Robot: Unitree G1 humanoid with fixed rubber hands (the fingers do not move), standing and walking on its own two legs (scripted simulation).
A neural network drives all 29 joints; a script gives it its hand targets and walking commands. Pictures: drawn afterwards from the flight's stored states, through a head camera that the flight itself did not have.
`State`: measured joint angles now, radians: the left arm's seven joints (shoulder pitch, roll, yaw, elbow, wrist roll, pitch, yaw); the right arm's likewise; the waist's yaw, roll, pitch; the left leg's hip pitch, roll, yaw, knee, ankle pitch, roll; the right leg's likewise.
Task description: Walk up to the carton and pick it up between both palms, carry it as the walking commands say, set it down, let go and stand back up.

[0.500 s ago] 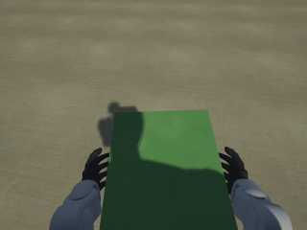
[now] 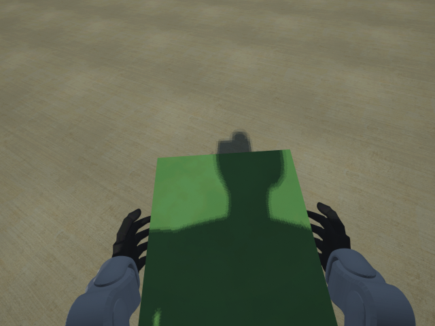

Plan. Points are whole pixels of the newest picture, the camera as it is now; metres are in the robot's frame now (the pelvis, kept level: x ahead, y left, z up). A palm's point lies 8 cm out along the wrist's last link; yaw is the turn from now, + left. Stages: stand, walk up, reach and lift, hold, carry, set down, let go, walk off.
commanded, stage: carry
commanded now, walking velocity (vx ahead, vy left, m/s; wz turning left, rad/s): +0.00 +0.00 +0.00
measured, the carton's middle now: (229, 253) +0.26 +0.00 +0.03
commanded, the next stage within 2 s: none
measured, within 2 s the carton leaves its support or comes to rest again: neither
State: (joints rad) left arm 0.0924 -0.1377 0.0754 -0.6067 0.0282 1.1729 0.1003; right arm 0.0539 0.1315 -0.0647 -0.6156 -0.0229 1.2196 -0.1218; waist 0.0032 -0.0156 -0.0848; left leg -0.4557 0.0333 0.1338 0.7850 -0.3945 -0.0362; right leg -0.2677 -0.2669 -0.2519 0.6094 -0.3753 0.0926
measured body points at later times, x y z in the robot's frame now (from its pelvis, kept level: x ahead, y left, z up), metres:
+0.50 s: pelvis +0.02 +0.08 +0.00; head -0.02 +0.07 +0.45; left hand +0.23 +0.25 +0.09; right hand +0.26 -0.06 +0.09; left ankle +0.01 +0.13 -0.73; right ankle +0.05 -0.02 -0.73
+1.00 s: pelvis +0.01 +0.13 +0.00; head -0.01 +0.12 +0.45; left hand +0.24 +0.30 +0.09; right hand +0.26 -0.02 +0.08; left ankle +0.01 +0.13 -0.73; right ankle +0.04 +0.00 -0.73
